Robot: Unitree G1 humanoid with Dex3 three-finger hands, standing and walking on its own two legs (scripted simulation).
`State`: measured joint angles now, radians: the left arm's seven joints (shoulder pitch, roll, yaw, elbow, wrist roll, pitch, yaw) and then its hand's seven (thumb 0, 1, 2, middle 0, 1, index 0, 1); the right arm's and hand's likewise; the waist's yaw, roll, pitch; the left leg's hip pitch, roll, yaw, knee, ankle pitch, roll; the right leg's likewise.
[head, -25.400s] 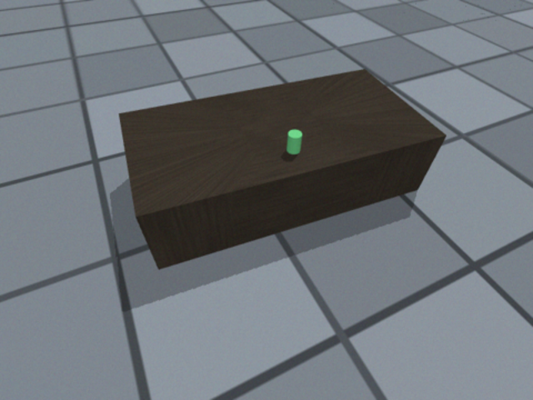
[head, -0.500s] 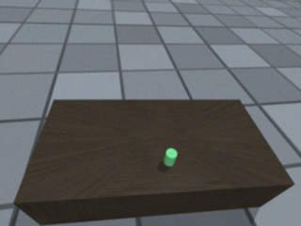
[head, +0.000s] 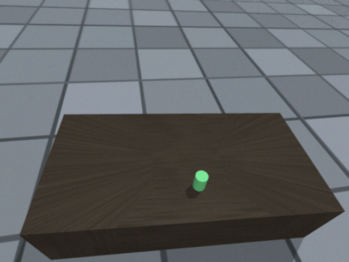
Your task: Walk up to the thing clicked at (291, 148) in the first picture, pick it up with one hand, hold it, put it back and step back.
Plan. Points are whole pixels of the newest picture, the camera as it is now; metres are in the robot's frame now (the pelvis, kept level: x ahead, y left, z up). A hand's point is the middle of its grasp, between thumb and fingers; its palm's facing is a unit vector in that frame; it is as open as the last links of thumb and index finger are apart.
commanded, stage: stand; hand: right
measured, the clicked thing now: (200, 181) +0.56 -0.14 -0.38
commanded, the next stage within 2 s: none
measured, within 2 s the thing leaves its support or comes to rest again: neither
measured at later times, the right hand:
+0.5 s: hand out of the picture +0.07 -0.25 -0.15, palm faces +0.02 +0.93 -0.37, open 7.8 cm
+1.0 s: hand out of the picture +0.08 -0.25 -0.15, palm faces +0.00 +0.93 -0.36, open 7.4 cm
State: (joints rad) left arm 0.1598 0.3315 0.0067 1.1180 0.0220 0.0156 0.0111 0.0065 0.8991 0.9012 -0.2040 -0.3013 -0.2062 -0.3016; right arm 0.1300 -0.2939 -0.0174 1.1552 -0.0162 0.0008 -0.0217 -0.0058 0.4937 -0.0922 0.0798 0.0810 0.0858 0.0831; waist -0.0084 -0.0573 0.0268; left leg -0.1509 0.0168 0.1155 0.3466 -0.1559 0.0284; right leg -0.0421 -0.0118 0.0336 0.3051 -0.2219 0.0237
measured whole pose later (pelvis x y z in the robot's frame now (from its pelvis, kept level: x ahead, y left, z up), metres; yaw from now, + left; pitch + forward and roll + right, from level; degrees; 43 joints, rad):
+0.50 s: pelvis +0.01 +0.01 +0.00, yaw +0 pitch -2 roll +0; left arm 0.16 0.34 0.01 1.11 0.02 0.01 0.01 0.01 0.90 0.90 -0.20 -0.30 -0.21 -0.30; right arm 0.12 -0.31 -0.02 1.16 -0.01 0.00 -0.01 0.00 -0.80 -0.88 0.20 0.30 0.21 0.30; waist -0.01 -0.05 0.03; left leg -0.14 0.00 0.11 0.33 -0.16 0.04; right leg -0.03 -0.03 0.03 0.29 -0.22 0.03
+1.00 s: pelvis +0.01 +0.00 +0.00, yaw +1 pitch -2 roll +0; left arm 0.15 0.34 0.01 1.11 0.02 0.00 0.00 0.01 0.90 0.90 -0.20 -0.30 -0.21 -0.30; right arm 0.10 -0.32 -0.02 1.16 -0.01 -0.01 -0.01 0.00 -0.90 -0.90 0.20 0.30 0.21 0.30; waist -0.01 -0.04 0.03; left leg -0.14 0.01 0.10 0.33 -0.15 0.03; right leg -0.02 -0.02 0.01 0.27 -0.22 0.03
